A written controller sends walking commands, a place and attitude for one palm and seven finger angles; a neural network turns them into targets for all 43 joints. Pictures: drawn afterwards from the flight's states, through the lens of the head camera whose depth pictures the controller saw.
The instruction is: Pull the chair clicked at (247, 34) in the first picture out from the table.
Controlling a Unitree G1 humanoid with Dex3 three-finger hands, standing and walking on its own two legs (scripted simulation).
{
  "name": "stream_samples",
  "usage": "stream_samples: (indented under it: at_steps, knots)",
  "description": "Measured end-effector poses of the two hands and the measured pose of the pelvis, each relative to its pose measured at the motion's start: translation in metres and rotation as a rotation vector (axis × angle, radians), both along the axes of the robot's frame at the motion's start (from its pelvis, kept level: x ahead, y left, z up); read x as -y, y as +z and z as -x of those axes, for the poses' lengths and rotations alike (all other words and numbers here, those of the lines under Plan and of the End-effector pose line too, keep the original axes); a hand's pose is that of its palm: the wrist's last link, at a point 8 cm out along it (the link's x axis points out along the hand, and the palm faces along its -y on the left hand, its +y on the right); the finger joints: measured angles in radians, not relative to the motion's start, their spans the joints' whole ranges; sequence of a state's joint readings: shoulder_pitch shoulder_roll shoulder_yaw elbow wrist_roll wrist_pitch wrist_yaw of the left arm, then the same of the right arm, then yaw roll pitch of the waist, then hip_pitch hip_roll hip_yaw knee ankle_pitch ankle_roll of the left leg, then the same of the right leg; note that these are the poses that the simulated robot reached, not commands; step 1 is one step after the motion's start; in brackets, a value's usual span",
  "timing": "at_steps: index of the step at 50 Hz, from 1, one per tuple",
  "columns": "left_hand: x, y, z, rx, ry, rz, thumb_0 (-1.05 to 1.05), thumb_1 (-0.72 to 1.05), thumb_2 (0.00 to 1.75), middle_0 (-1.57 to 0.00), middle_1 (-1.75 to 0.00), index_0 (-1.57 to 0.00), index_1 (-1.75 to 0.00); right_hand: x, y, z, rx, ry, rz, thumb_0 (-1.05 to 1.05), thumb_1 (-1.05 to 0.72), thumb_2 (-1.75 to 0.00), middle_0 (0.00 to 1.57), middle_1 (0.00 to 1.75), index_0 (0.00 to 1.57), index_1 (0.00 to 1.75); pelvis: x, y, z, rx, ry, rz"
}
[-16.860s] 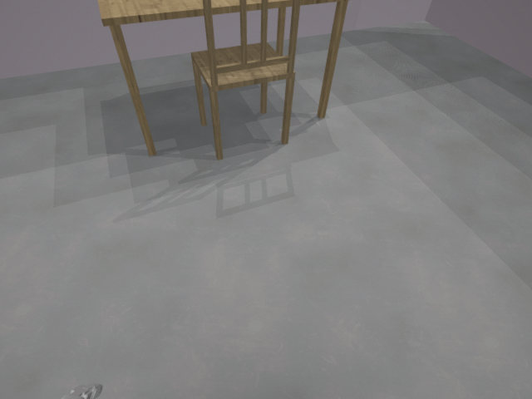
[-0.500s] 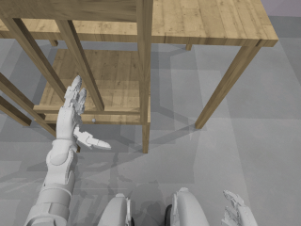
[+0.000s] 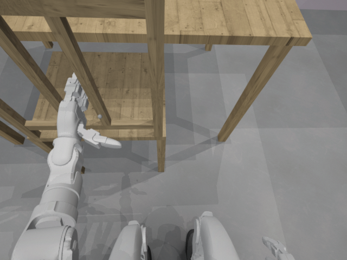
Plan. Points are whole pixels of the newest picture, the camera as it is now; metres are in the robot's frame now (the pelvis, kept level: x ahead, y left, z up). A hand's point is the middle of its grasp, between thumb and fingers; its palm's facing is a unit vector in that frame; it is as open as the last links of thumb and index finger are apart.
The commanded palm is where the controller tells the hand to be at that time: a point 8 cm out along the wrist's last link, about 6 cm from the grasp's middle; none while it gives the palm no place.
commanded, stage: push the fingers through the gap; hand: left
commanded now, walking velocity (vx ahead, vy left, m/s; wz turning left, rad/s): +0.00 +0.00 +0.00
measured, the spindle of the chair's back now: (44, 85) +0.49 +0.28 +0.06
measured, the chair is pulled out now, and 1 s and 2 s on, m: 0.00 0.00 0.00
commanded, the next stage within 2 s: hook a spindle and tug to test in 0.70 s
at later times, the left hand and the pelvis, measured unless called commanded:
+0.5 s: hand (103, 102) +0.47 +0.16 +0.02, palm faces +0.00 -1.00 -0.03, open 16.9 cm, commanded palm +0.44 +0.21 +0.02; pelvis +0.00 +0.01 +0.00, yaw -1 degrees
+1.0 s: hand (102, 104) +0.46 +0.16 +0.02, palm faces +0.00 -1.00 -0.02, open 16.5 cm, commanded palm +0.44 +0.20 +0.02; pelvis +0.00 +0.01 +0.00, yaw -1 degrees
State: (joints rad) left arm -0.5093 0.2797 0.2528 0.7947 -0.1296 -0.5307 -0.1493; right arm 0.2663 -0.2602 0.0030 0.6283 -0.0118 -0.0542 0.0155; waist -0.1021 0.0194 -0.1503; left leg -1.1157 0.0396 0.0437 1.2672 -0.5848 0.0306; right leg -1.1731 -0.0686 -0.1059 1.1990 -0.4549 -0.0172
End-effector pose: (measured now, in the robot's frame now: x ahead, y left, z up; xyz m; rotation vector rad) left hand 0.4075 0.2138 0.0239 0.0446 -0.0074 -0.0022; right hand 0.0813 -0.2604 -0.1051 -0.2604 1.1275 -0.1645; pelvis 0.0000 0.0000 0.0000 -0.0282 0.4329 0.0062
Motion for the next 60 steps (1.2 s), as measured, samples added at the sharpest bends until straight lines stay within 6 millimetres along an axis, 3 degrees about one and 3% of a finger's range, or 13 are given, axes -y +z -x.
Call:
stream_samples:
  at_steps: [18,26,35,44,51,60]
  knots:
    - [-0.003,-0.003,-0.040,0.001,0.013,0.005,-0.01,-0.50,0.30,-0.06,-0.08,-0.06,-0.08,-0.002,-0.008,0.031,-0.104,-0.033,0.008,0.01,-0.90,-0.90,0.20,0.30,0.20,0.30,-0.003,-0.007,0.004,-0.029,-0.005,0.006]
    - [0.001,-0.007,-0.041,-0.017,0.002,0.015,-0.01,-0.50,0.30,-0.06,-0.08,-0.06,-0.08,-0.004,-0.006,0.041,-0.146,-0.055,-0.001,0.01,-0.90,-0.90,0.20,0.30,0.20,0.30,-0.005,-0.005,0.002,-0.034,-0.012,0.007]
    - [-0.009,-0.006,-0.039,-0.001,0.019,0.009,-0.01,-0.50,0.30,-0.06,-0.08,-0.06,-0.08,-0.007,-0.002,0.035,-0.140,-0.051,0.007,0.00,-0.90,-0.90,0.20,0.30,0.20,0.30,-0.007,-0.003,0.000,-0.031,-0.010,0.012]
    - [-0.005,-0.007,-0.038,-0.012,-0.001,0.022,-0.01,-0.50,0.30,-0.06,-0.09,-0.07,-0.10,-0.009,-0.002,0.021,-0.119,-0.035,0.009,0.00,-0.90,-0.90,0.20,0.30,0.20,0.30,-0.010,-0.003,-0.002,-0.032,-0.005,0.016]
    - [0.000,-0.006,-0.036,0.000,0.001,0.018,-0.01,-0.50,0.30,-0.12,-0.29,-0.13,-0.29,-0.011,-0.003,0.014,-0.102,-0.035,0.000,0.00,-0.90,-0.90,0.20,0.30,0.20,0.30,-0.010,-0.003,-0.003,-0.030,-0.008,0.015]
    - [0.005,-0.006,-0.035,-0.003,0.006,0.013,-0.01,-0.47,0.32,-0.26,-0.72,-0.27,-0.72,-0.012,-0.006,0.015,-0.106,-0.033,-0.011,0.00,-0.90,-0.90,0.20,0.30,0.20,0.30,-0.008,-0.003,-0.003,-0.029,-0.006,0.012]
